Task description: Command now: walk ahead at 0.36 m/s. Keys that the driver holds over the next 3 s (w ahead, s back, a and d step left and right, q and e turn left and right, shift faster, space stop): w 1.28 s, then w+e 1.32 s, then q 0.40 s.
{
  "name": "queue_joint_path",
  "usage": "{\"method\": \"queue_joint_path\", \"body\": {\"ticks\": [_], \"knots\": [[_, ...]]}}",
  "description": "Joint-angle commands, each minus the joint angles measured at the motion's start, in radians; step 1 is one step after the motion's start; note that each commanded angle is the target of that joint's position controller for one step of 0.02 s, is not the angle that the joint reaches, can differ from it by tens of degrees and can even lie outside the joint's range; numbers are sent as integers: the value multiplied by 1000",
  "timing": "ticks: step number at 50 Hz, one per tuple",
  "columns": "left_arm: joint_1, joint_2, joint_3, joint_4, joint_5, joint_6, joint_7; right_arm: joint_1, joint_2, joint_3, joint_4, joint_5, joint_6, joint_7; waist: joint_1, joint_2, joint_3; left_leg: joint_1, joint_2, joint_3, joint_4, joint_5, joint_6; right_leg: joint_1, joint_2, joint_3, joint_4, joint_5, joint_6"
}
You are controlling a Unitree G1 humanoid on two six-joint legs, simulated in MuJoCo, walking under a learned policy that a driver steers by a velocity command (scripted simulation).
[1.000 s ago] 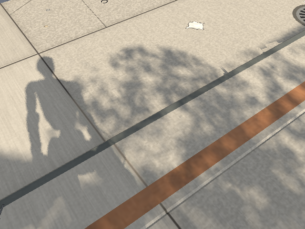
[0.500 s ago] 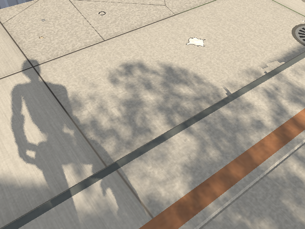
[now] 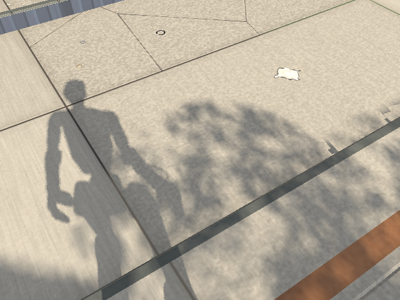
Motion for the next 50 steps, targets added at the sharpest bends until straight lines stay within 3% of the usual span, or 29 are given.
{"method": "queue_joint_path", "body": {"ticks": [1,4,5,6,8,9,10,11,12,13,14,15,16,17,19,21,28,31,33,34,35,36,37,39,41,42,45,47,50], "knots": [[-48,175,38,-71,-9,-14,16,63,-57,-15,-14,0,-5,0,-38,-115,-5,66,-2,28,-125,52,1,-63,-280,283,-243,-409,-157],[-27,187,45,-70,-25,-5,19,43,-69,-19,-15,4,-9,9,-39,-115,-6,104,-15,51,-223,68,9,-60,-291,281,-229,-456,-144],[-33,50,5,-85,76,-44,-1,155,-40,0,20,-146,-16,35,-60,-31,65,148,2,36,-168,77,9,-87,-326,297,-227,-407,-145],[-46,65,9,-82,63,-56,-11,171,-20,-4,23,-146,-21,42,-73,-55,52,183,13,28,-202,55,20,-91,-326,296,-212,-418,-152],[-116,121,18,-104,26,-54,-20,176,-56,-14,19,-88,-40,50,-96,-23,40,285,0,71,-372,114,40,-92,-278,260,-119,-508,-146],[-103,121,19,-99,29,-43,-22,204,-65,-19,30,-81,-59,48,-98,8,23,374,-19,77,-440,108,44,-110,-241,241,-25,-543,-144],[-77,81,12,-93,52,-34,-22,249,-53,-16,36,-90,-79,40,-104,56,10,466,21,0,-496,47,67,-166,-174,192,145,-508,-122],[-70,4,-3,-106,84,-32,-28,359,-93,-18,50,-103,-94,30,-122,210,0,547,204,-308,-606,63,204,-308,-29,96,498,-434,-42],[-99,-16,2,-144,72,-51,-30,374,-128,-10,26,-125,-113,40,-130,323,133,584,351,-731,-797,-205,366,-668,90,284,554,-465,-47],[-156,32,12,-127,54,-55,-23,266,-122,-11,15,-127,-112,49,-100,179,224,604,336,-640,-825,-302,309,-805,48,396,646,-296,-77],[-129,76,27,-100,48,-54,-16,201,-112,-15,-4,-93,-101,59,-77,111,151,615,289,-505,-790,-204,261,-768,39,326,709,-205,-63],[-89,73,33,-73,43,-50,-9,192,-70,-1,-1,-85,-92,61,-56,63,105,596,254,-391,-786,-95,235,-715,11,290,754,-137,-52],[-92,17,19,-72,54,-44,-7,232,-18,16,14,-92,-83,61,-49,78,114,554,215,-303,-783,1,204,-675,-7,276,740,-53,-55],[-85,78,29,-104,40,-13,-41,173,-100,-6,-4,12,-65,54,30,2,105,362,151,-171,-805,180,91,-450,-70,92,677,-40,12],[-146,14,15,-126,37,23,-63,227,-64,3,16,-5,-58,52,-2,74,116,277,105,-83,-805,331,96,-383,-79,4,687,21,64],[-202,-10,4,-146,31,38,-58,299,-34,7,46,-17,-52,47,-29,93,140,317,99,-56,-795,421,112,-418,-102,-19,628,62,76],[-374,15,-5,-206,27,33,-34,397,-39,0,83,-36,-37,21,-92,107,159,601,155,-58,-740,587,166,-436,-94,-54,340,-21,22],[-308,22,1,-196,24,18,-28,364,-62,-8,86,-42,-29,12,-52,105,133,635,162,-30,-631,844,153,-297,-52,-76,259,-130,-27],[-74,49,21,-119,22,3,-12,331,-85,-14,87,-38,-21,14,41,92,14,596,129,6,-379,1061,128,-1,16,-101,183,-129,-65],[102,86,39,-68,38,-9,-3,304,-82,-12,73,-26,-20,17,112,66,-83,431,96,29,-170,893,111,265,-61,-16,166,-111,-100],[246,186,63,-53,67,-13,5,345,-1,8,31,8,-22,30,121,-111,-232,97,-13,83,185,427,68,580,-357,394,127,-272,-191],[227,192,68,-44,42,5,-7,361,-34,-7,38,4,-24,34,97,-178,-273,-92,-144,12,401,-146,65,603,-479,738,-27,-319,-262],[115,155,58,-57,22,12,-10,265,-79,-20,11,-17,-23,33,55,-83,-101,-177,-66,-42,426,-74,78,462,-439,600,-47,-374,-233],[11,51,29,-69,23,0,-14,164,-44,-17,-14,-23,-29,44,5,-15,72,-130,2,-35,307,53,80,199,-352,389,-125,-272,-169],[39,9,12,-40,19,-17,-5,191,-10,-14,-6,-46,-2,55,-42,-49,87,-39,25,-26,220,86,59,97,-285,268,-154,-157,-123],[75,18,13,-25,18,-26,-3,192,-5,-14,-7,-48,9,60,-48,-52,86,-34,23,-12,203,96,50,89,-278,244,-157,-95,-126],[139,56,16,-4,13,-35,1,72,-11,-14,-57,-43,27,70,-47,-57,123,-121,43,18,103,195,25,96,-257,176,-189,-6,-127],[167,53,11,-1,14,-32,-1,-47,-21,-12,-99,-37,28,75,-25,-52,147,-171,47,38,-15,279,15,118,-237,141,-196,70,-116],[198,57,6,9,14,-33,-2,-158,8,6,-140,-35,25,87,1,-79,127,-50,-12,93,-187,404,7,94,-192,59,-169,243,-77]]}}
Next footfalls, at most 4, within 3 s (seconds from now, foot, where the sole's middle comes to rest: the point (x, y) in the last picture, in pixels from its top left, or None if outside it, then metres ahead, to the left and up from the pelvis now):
0.20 left None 0.08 0.16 -0.78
0.68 right None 0.38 -0.01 -0.78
1.18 left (172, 274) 0.61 0.14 -0.78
1.94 right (240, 191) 1.06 -0.13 -0.90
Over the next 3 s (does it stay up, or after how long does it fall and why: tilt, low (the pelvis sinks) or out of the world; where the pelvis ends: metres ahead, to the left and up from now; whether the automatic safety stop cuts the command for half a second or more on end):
stays up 1.34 -0.23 -0.13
